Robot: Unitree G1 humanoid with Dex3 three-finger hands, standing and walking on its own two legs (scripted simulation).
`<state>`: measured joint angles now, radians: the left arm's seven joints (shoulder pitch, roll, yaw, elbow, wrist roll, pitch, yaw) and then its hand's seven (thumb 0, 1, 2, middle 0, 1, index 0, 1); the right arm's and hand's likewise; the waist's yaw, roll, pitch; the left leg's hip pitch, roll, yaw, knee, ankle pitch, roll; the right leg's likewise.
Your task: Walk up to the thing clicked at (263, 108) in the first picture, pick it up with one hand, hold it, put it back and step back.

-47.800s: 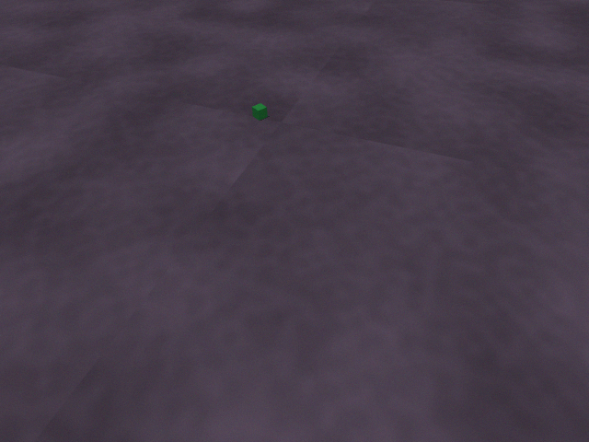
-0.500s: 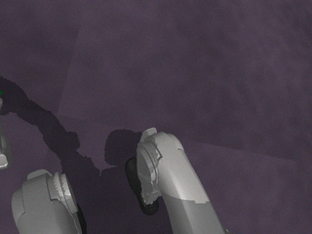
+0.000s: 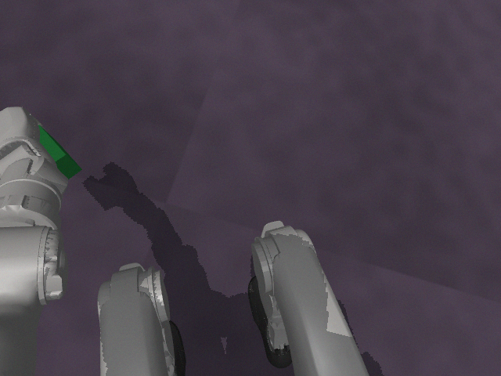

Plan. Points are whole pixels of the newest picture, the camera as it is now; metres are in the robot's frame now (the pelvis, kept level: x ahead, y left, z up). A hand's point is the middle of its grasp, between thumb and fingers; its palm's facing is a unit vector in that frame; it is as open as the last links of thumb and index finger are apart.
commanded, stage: lift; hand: left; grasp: from above
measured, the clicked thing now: (43, 160) +0.53 +0.24 -0.15
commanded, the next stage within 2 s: hold in 1.20 s
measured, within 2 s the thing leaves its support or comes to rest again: neither
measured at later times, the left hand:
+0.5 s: hand out of the picture +0.41 +0.23 +0.08, palm faces -0.35 -0.26 -0.90, open 9.8 cm
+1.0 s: hand out of the picture +0.41 +0.22 +0.24, palm faces -0.40 -0.28 -0.87, open 9.8 cm
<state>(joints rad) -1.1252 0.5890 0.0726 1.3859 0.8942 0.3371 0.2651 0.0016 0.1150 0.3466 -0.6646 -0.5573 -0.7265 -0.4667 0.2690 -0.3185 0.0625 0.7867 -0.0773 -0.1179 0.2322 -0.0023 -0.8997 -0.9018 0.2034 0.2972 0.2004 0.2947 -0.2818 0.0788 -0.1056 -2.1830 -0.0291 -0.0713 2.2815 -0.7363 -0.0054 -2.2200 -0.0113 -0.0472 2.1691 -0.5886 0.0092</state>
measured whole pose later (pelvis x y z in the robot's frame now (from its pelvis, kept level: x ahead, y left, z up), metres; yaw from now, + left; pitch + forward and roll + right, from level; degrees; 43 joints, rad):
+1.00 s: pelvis +0.07 -0.01 +0.33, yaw +2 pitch +18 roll -1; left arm -0.54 0.28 -0.16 1.01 0.76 0.42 0.23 -0.01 0.09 0.26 -0.77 -0.36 -0.81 -0.29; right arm 0.28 -0.24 0.01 0.81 0.06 -0.09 -0.07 0.00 -0.87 -0.89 0.21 0.30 0.20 0.30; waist -0.11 0.04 -0.14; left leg -0.86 0.01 -0.03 1.05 -0.50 -0.01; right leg -0.91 0.01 -0.01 1.02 -0.41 -0.01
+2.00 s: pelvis +0.09 -0.01 +0.39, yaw +2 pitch +5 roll +0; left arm -0.41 0.22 -0.23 0.88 0.77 0.49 0.20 -0.02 0.09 0.33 -0.76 -0.37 -0.79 -0.34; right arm 0.22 -0.26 0.00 0.80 0.05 -0.09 0.01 0.01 -0.88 -0.89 0.21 0.30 0.20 0.30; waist -0.03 0.05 -0.06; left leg -0.36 0.00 -0.01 0.60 -0.33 -0.01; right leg -0.43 0.00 0.01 0.61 -0.27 0.00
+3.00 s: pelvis +0.09 +0.00 +0.40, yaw +2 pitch +2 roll +0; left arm -0.36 0.22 -0.28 0.75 0.78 0.60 0.12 -0.03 0.09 0.35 -0.74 -0.46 -0.76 -0.45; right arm 0.18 -0.26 0.02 0.76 0.05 -0.12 0.03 0.01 -0.88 -0.90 0.20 0.30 0.20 0.30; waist 0.00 0.05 -0.03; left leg -0.27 0.00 -0.01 0.53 -0.30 0.00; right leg -0.33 0.00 0.01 0.53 -0.24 0.00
